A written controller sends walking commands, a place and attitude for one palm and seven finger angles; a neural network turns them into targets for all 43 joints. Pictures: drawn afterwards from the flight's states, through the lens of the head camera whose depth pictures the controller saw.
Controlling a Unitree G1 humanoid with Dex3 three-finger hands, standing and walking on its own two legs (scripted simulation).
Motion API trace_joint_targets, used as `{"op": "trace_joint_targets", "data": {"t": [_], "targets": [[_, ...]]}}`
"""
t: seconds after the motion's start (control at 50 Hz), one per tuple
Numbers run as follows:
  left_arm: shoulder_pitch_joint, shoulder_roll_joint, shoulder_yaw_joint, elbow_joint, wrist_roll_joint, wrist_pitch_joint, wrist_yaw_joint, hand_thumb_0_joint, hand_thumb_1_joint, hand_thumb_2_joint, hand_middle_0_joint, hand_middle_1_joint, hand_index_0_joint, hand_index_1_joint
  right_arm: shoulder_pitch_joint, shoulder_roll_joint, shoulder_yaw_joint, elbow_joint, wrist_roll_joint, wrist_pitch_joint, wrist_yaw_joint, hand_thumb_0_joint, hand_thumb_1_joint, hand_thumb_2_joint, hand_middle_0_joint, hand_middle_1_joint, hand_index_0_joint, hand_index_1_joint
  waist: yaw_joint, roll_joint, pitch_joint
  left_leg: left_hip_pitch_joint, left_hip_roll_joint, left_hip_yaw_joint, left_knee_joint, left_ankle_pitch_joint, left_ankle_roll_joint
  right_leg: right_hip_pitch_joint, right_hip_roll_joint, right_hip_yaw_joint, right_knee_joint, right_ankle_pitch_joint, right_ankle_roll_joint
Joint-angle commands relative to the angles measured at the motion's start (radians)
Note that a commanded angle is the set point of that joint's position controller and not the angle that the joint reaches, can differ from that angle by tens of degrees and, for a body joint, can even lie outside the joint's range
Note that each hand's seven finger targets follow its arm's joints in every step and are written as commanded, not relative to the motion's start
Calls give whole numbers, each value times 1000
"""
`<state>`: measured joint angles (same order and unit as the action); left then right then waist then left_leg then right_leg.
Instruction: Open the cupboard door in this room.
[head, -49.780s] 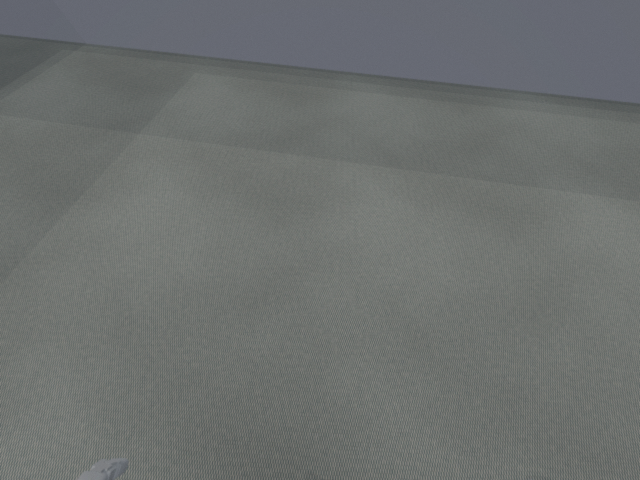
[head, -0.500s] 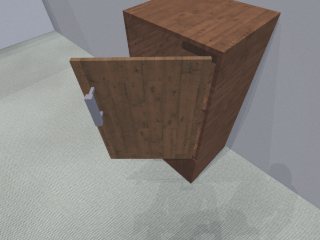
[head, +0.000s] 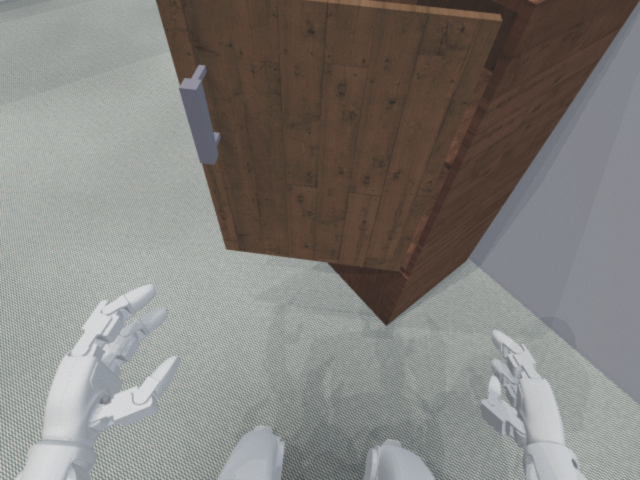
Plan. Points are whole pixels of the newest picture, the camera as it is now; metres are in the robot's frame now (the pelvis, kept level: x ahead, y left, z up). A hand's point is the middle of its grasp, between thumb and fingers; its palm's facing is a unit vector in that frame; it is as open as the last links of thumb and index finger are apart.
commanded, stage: raise the hand with hooked fingers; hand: left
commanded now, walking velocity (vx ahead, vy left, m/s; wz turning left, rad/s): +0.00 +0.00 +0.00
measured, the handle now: (205, 116) +0.59 +0.25 +0.08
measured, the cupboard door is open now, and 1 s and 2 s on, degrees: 44 44 44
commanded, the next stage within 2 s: move the hooked fingers beside the handle in 1.56 s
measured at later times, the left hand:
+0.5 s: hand (115, 323) +0.26 +0.26 +0.06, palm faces -0.02 -1.00 -0.05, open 12.3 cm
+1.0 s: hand (80, 268) +0.30 +0.30 +0.09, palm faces +0.00 -1.00 -0.04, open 14.0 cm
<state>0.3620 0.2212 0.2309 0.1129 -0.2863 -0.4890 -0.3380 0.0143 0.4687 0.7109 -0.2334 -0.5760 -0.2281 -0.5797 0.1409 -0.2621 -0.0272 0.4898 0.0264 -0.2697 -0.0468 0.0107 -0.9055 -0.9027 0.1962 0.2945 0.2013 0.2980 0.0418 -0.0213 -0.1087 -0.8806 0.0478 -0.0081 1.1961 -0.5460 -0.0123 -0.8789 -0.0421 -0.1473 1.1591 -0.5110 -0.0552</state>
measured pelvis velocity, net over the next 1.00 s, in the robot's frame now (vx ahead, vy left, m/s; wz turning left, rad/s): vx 0.02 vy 0.04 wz -0.02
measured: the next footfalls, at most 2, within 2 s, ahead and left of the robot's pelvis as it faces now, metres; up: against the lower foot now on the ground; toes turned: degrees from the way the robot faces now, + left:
none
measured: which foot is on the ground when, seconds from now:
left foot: down 0.00-1.00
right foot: down 0.00-1.00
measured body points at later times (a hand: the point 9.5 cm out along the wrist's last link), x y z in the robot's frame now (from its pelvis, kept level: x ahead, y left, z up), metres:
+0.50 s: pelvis +0.01 +0.03 +0.02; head +0.08 +0.05 +0.46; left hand +0.25 +0.31 +0.07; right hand +0.16 -0.23 -0.05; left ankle +0.02 +0.13 -0.64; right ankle +0.04 -0.09 -0.64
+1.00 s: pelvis +0.02 +0.04 +0.03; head +0.08 +0.06 +0.48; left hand +0.30 +0.36 +0.10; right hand +0.18 -0.20 -0.04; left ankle +0.02 +0.13 -0.64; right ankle +0.04 -0.09 -0.64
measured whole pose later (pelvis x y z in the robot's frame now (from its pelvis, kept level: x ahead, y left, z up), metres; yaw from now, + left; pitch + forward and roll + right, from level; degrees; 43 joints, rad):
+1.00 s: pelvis +0.02 +0.04 +0.03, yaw -1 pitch +12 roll -3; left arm 0.01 0.40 0.42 0.35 -0.36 -0.29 -0.50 -0.01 -0.49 0.30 -0.30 -1.19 -0.30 -1.20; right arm 0.26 -0.27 0.05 0.55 0.03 -0.21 -0.06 0.01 -0.90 -0.90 0.20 0.30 0.21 0.30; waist 0.00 0.01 -0.09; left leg -0.74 0.03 0.03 1.01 -0.49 0.04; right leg -0.73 -0.05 -0.12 0.93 -0.42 0.00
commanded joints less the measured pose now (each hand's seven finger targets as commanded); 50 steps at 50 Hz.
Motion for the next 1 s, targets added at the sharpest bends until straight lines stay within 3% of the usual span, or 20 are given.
{"op": "trace_joint_targets", "data": {"t": [0.0,0.08,0.1,0.14,0.18,0.2,0.26,0.3,0.36,0.48,0.52,0.64,0.7,0.82,0.86,0.9,0.92,0.98], "targets": [[-207,189,59,-215,-26,-28,-45,0,247,620,-247,-720,-247,-720,60,-124,-29,-61,2,-33,-19,0,-900,-900,200,300,200,300,-80,104,-232,98,-37,-17,-153,267,42,179,48,151,-217,195,30],[-144,213,127,-143,-63,85,-83,0,153,580,-253,-780,-253,-780,35,-118,-25,-76,16,-25,-25,0,-900,-900,200,300,200,300,-44,26,-273,67,-46,-14,-198,244,40,270,32,163,-272,136,47],[-132,230,160,-113,-80,106,-89,0,130,570,-255,-795,-255,-795,26,-115,-22,-76,13,-22,-26,0,-900,-900,200,300,200,300,-25,35,-268,72,-46,-19,-201,271,37,287,38,158,-264,166,39],[-122,240,185,-158,-87,106,-79,0,83,550,-258,-825,-258,-825,29,-110,-22,-80,11,-23,-21,0,-900,-900,200,300,200,300,-12,45,-308,101,-46,-20,-226,302,36,307,33,140,-258,202,41],[-114,209,165,-168,-86,95,-57,0,37,530,-262,-855,-262,-855,34,-104,-23,-80,9,-28,-16,0,-900,-900,200,300,200,300,-19,28,-283,112,-47,-21,-245,300,35,285,37,121,-260,200,44],[-134,225,175,-167,-90,85,-53,0,13,520,-263,-870,-263,-870,31,-107,-21,-76,4,-32,-15,0,-900,-900,200,300,200,300,-13,44,-268,116,-45,-27,-246,308,33,278,42,114,-248,204,34],[-159,199,135,-159,-71,54,-36,0,-57,490,-268,-915,-268,-915,56,-119,-20,-70,4,-40,-12,0,-900,-900,200,300,200,300,-39,46,-220,131,-45,-30,-274,244,32,207,43,91,-258,130,38],[-184,226,147,-146,-68,43,-37,0,-103,470,-272,-945,-272,-945,65,-134,-22,-70,5,-41,-16,0,-900,-900,200,300,200,300,-40,34,-207,130,-44,-36,-284,222,32,199,47,87,-258,101,32],[-189,246,154,-172,-60,36,-43,0,-173,440,-277,-990,-277,-990,87,-142,-24,-76,8,-42,-17,0,-900,-900,200,300,200,300,-36,80,-239,180,-45,-33,-306,255,30,213,43,79,-259,142,30],[-250,276,171,-176,-61,53,-31,0,-313,380,-287,-1080,-287,-1080,102,-153,-18,-80,10,-28,-21,0,-900,-900,200,300,200,300,-41,124,-218,222,-42,-42,-341,250,20,209,48,65,-270,145,28],[-268,288,183,-145,-65,66,-36,0,-360,360,-290,-1110,-290,-1110,109,-155,-14,-83,9,-19,-23,0,-900,-900,200,300,200,300,-44,103,-206,231,-41,-44,-346,272,19,220,54,62,-275,168,26],[-318,309,201,-94,-74,97,-74,0,-500,300,-300,-1200,-300,-1200,117,-160,-8,-88,11,-7,-23,0,-900,-900,200,300,200,300,-43,124,-223,268,-39,-40,-352,334,13,249,59,62,-288,229,25],[-370,335,215,-55,-80,114,-95,0,-500,300,-300,-1200,-300,-1200,120,-166,-2,-88,9,-2,-24,0,-900,-900,200,300,200,300,-48,120,-207,267,-38,-45,-351,352,11,250,64,61,-289,247,21],[-451,381,250,-26,-86,124,-131,0,-500,300,-300,-1200,-300,-1200,129,-166,2,-77,8,1,-24,0,-900,-900,200,300,200,300,-43,134,-263,316,-36,-44,-354,437,5,281,63,63,-295,308,22],[-464,375,249,15,-90,131,-140,0,-500,300,-300,-1200,-300,-1200,126,-168,2,-74,11,5,-26,0,-900,-900,200,300,200,300,-50,104,-233,302,-35,-45,-362,404,7,272,64,61,-306,285,24],[-505,404,268,33,-96,134,-151,0,-500,300,-300,-1200,-300,-1200,124,-171,4,-69,9,6,-30,0,-900,-900,200,300,200,300,-46,120,-230,302,-39,-44,-363,404,8,281,64,65,-309,291,18],[-518,419,283,34,-98,133,-157,0,-500,300,-300,-1200,-300,-1200,129,-171,3,-68,9,9,-29,0,-900,-900,200,300,200,300,-44,121,-259,312,-39,-38,-365,410,9,297,62,69,-314,299,21],[-533,424,285,75,-99,137,-171,0,-500,300,-300,-1200,-300,-1200,131,-173,3,-65,12,12,-32,0,-900,-900,200,300,200,300,-46,104,-254,305,-39,-34,-373,401,13,308,59,71,-325,297,24]]}}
